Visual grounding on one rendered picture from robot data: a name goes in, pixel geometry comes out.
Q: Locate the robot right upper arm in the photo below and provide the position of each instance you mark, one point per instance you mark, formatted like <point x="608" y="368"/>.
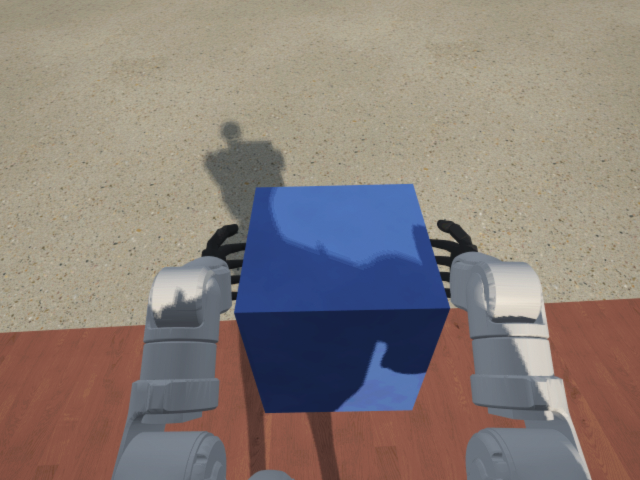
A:
<point x="523" y="454"/>

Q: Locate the right robot hand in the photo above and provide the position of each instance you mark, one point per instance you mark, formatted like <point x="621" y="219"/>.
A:
<point x="465" y="245"/>

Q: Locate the robot left forearm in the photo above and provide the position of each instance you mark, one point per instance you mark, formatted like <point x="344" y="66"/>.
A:
<point x="177" y="379"/>

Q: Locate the carton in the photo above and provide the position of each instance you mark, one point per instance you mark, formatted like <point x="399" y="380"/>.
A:
<point x="340" y="303"/>

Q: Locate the left robot hand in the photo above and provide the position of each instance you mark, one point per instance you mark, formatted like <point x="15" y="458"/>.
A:
<point x="215" y="249"/>

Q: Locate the robot right forearm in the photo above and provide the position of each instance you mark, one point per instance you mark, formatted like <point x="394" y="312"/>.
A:
<point x="514" y="375"/>

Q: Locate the robot left upper arm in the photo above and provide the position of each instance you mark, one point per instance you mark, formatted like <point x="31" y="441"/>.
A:
<point x="179" y="455"/>

